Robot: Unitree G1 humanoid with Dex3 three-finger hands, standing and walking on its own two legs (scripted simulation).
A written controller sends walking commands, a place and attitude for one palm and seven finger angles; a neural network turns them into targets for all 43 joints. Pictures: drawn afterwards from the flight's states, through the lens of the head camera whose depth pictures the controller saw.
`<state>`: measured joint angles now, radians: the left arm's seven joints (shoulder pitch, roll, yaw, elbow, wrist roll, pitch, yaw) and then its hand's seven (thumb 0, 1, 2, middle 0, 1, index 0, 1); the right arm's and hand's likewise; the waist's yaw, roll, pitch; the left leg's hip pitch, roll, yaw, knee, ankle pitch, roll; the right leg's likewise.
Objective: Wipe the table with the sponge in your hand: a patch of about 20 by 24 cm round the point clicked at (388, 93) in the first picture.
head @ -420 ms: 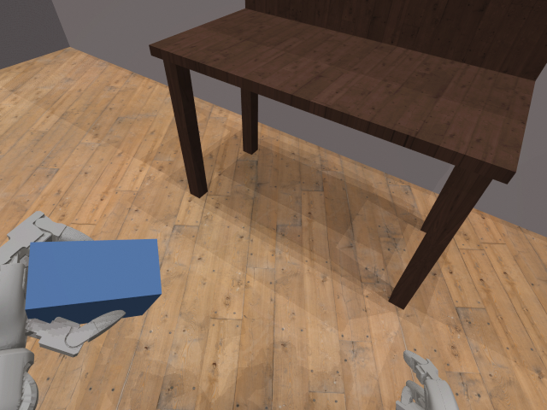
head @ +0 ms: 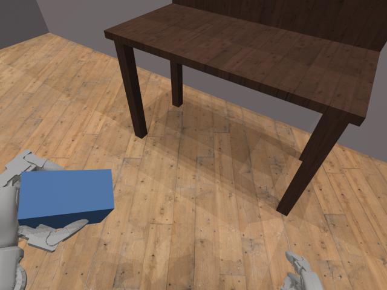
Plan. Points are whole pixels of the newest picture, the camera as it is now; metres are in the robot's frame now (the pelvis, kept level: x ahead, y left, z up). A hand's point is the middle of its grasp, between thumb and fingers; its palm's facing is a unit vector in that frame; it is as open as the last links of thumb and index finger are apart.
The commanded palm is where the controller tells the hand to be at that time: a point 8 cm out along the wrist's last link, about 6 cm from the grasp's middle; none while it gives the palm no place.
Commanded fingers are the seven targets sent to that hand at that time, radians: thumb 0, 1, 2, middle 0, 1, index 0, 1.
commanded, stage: walk to a spot facing it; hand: left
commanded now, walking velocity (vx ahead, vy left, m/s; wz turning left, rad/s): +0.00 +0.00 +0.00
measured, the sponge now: (80, 200) +0.22 +0.20 +0.14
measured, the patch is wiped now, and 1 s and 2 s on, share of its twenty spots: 0.00 0.00 0.00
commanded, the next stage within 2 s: none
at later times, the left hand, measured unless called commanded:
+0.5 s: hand (39, 192) +0.22 +0.26 +0.15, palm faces +0.51 -0.75 -0.42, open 10.4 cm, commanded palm +0.16 +0.30 +0.18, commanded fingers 0.00 0.10 1.30 -1.20 -1.60 -1.20 -1.60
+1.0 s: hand (19, 162) +0.26 +0.30 +0.18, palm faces +0.67 -0.60 -0.44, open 10.4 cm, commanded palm +0.20 +0.33 +0.18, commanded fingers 0.00 0.10 1.30 -1.20 -1.60 -1.20 -1.60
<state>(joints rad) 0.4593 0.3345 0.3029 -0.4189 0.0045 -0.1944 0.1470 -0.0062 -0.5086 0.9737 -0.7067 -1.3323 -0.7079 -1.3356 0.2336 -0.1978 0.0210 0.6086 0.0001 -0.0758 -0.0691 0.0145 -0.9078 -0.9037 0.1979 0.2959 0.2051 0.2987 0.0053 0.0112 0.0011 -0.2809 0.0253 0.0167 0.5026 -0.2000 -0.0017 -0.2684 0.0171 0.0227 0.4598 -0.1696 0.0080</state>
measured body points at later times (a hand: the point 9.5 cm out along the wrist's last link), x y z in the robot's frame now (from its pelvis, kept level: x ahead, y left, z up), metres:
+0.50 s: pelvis +0.04 +0.00 -0.02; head +0.04 +0.00 +0.43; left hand +0.19 +0.30 +0.18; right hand +0.20 -0.22 -0.12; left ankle +0.04 +0.12 -0.74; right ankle +0.05 -0.12 -0.74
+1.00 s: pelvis +0.16 +0.01 +0.00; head +0.17 +0.01 +0.45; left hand +0.22 +0.33 +0.21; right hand +0.39 -0.11 -0.09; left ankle +0.11 +0.14 -0.74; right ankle +0.26 -0.09 -0.70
